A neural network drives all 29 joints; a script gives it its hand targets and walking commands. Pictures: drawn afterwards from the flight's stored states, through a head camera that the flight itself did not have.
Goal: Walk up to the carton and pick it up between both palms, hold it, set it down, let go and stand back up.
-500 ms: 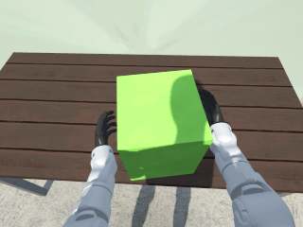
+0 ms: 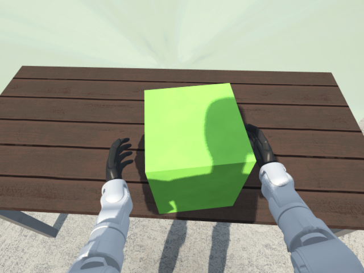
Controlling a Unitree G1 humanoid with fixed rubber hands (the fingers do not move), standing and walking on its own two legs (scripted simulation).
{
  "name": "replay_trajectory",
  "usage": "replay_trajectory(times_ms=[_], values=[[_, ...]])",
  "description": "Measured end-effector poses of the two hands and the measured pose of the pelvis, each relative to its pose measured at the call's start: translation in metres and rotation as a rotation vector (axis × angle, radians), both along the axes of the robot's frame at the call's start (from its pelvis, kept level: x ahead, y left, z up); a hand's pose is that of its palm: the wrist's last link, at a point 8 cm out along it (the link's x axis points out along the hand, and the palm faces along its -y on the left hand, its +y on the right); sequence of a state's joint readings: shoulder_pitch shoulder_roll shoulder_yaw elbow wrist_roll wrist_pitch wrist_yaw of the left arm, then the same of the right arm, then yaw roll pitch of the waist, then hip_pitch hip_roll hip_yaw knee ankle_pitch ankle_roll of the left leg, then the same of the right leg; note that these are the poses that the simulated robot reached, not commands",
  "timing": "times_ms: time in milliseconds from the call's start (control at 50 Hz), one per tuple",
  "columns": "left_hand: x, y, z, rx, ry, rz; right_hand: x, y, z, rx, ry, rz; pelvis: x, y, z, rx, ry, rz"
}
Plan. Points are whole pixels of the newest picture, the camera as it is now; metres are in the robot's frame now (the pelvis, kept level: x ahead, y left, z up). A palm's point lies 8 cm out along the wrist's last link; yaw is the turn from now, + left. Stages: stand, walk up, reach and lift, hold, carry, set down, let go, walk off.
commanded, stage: set down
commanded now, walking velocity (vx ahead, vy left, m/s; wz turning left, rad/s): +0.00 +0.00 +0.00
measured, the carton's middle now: (192, 152) +0.42 +0.03 -0.02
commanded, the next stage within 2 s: none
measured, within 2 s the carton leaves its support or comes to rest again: neither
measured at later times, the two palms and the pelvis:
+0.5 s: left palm (108, 204) +0.27 +0.20 -0.01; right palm (285, 201) +0.32 -0.18 -0.02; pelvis -0.02 +0.00 +0.00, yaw +0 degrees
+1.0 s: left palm (100, 231) +0.21 +0.20 -0.01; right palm (300, 240) +0.25 -0.21 -0.04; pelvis -0.02 +0.01 +0.00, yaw +1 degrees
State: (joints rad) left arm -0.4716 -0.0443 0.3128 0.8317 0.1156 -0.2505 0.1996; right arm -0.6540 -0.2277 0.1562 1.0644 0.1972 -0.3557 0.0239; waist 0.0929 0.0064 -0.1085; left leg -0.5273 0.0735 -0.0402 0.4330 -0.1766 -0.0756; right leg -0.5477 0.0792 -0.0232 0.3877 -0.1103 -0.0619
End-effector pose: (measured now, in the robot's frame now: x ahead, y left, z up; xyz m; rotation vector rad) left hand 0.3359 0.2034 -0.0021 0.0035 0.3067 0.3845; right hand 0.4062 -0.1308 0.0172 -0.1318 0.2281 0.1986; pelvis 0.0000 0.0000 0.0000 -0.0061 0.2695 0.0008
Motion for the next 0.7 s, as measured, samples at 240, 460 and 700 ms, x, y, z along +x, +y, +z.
replay_trajectory(times_ms=[240,460,700], values=[[-0.038,-0.002,-0.009,0.006,0.009,-0.006,-0.039,-0.030,-0.017,-0.015,0.032,-0.016,-0.013,-0.001,-0.001,0.002,-0.021,-0.002],[-0.063,-0.002,-0.007,0.018,-0.010,-0.017,-0.079,-0.048,-0.035,-0.014,0.077,-0.029,-0.024,-0.001,-0.002,0.003,-0.046,-0.002],[-0.093,0.000,-0.007,0.035,-0.011,-0.024,-0.121,-0.063,-0.051,-0.003,0.118,-0.051,-0.026,0.002,-0.001,0.003,-0.079,0.001]])
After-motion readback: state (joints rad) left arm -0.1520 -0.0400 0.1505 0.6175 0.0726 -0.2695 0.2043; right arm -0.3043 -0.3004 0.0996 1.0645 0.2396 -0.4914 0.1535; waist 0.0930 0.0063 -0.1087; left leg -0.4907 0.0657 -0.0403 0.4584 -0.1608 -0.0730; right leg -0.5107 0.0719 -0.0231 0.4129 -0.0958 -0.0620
